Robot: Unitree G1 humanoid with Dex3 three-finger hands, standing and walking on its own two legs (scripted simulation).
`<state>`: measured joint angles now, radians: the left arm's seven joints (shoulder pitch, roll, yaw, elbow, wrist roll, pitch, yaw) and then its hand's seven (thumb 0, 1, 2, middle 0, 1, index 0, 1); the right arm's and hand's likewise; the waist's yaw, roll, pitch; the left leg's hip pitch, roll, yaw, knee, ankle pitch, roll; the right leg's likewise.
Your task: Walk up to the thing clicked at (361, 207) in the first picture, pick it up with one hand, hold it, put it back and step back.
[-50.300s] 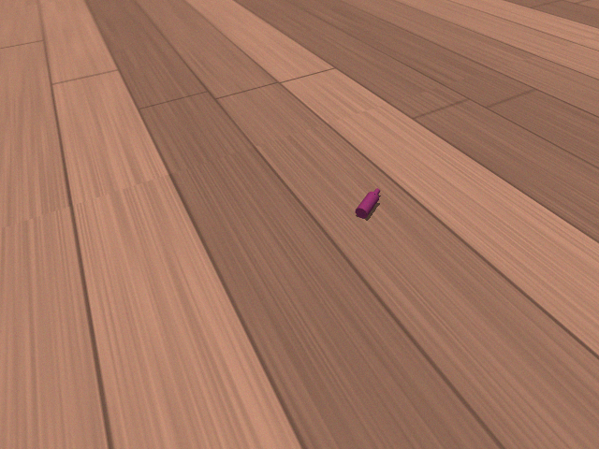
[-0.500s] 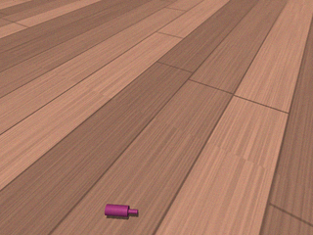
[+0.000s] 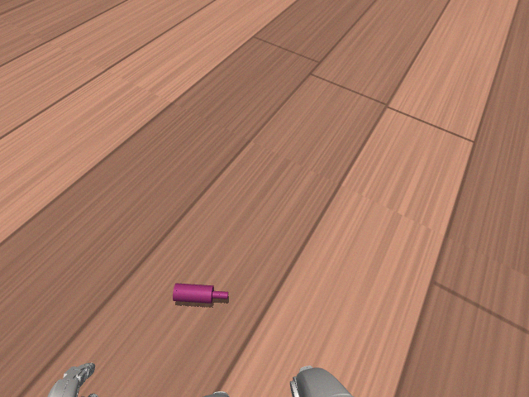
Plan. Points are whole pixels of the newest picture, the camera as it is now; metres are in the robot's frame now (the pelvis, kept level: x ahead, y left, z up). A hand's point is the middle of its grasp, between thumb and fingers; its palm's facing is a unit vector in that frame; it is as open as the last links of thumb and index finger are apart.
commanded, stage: step back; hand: left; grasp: from above
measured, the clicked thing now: (201, 293) +0.50 +0.20 -0.73
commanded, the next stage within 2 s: none
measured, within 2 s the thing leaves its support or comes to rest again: neither
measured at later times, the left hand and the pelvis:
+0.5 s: hand out of the picture +0.01 +0.25 -0.13, palm faces -0.07 -0.91 -0.42, open 7.4 cm; pelvis -0.10 -0.01 +0.00, yaw -5 degrees
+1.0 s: hand out of the picture -0.15 +0.28 -0.16, palm faces -0.10 -0.91 -0.39, open 7.4 cm; pelvis -0.26 +0.01 -0.01, yaw -7 degrees
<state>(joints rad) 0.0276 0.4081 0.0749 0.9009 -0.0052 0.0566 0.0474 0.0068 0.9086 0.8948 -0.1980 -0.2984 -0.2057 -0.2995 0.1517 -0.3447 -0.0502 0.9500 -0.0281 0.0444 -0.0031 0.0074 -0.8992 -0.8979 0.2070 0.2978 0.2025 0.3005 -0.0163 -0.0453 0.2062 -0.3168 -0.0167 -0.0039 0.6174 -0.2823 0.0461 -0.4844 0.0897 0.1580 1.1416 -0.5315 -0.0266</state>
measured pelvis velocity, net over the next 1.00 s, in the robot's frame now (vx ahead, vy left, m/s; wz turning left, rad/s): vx -0.26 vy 0.01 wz -0.12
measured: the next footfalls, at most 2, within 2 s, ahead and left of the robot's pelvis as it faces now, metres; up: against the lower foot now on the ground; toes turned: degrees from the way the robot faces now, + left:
right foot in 0.30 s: -0.05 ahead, -0.13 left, +0.00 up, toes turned -4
left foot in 0.66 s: -0.11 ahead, +0.12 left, +0.00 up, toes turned -4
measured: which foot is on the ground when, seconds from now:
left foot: down 0.00-0.32, up 0.34-0.64, down 0.66-1.00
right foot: up 0.00-0.28, down 0.30-0.66, up 0.68-1.00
